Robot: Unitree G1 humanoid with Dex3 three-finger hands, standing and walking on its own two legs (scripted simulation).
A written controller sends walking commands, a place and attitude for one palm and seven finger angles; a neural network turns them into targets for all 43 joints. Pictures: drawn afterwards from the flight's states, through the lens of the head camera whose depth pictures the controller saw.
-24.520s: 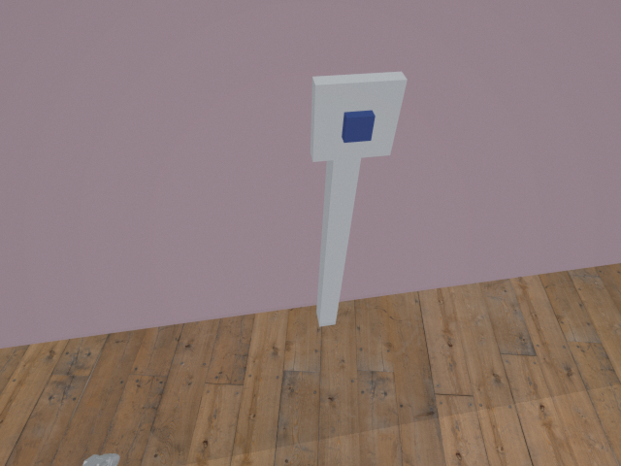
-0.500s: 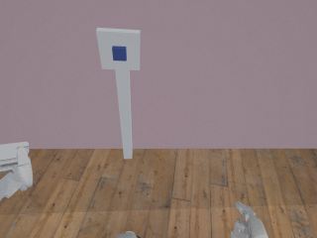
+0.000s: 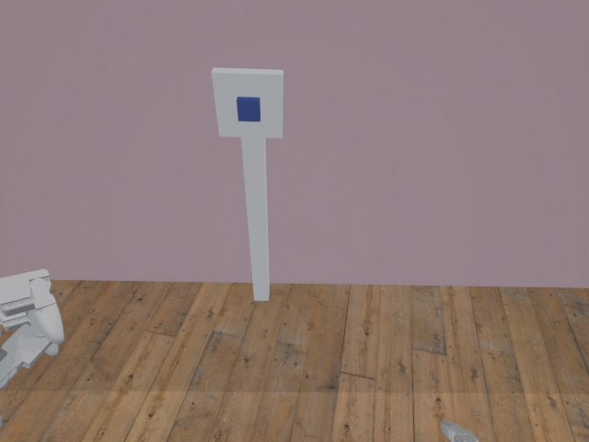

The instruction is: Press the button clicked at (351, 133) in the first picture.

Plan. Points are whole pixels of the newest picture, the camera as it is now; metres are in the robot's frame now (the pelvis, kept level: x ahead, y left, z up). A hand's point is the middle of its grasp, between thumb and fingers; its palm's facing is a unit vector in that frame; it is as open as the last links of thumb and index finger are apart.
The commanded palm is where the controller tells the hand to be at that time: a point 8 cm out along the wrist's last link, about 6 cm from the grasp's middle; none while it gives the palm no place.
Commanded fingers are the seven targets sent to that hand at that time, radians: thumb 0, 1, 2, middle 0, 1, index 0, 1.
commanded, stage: stop stepping back and stand still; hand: left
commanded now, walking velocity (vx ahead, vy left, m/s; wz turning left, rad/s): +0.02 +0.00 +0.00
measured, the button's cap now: (249, 108) +0.80 +0.16 +0.09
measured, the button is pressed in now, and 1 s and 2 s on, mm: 0 0 0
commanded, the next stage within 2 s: let the arm hang, fingers relaxed in 0.74 s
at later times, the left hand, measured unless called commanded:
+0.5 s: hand (56, 305) +0.21 +0.27 +0.16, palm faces +0.39 -0.80 -0.45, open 3.1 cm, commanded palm +0.15 +0.30 +0.18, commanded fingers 0.00 0.90 0.90 -1.30 -1.50 -1.30 -1.50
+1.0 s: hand (102, 412) +0.18 +0.28 -0.06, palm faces +0.10 -0.90 -0.42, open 3.0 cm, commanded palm none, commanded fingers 0.00 0.90 0.90 -0.97 -1.14 -0.97 -1.14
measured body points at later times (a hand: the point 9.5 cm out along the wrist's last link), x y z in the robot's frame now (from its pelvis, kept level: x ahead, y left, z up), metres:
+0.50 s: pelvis +0.03 +0.02 +0.00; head +0.04 +0.02 +0.45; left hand +0.18 +0.31 +0.18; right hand +0.21 -0.20 -0.08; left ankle +0.04 +0.14 -0.74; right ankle +0.03 -0.09 -0.74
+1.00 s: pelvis +0.01 +0.03 -0.01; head +0.02 +0.01 +0.44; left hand +0.17 +0.33 -0.03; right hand +0.18 -0.22 -0.12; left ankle +0.05 +0.14 -0.73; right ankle +0.03 -0.08 -0.74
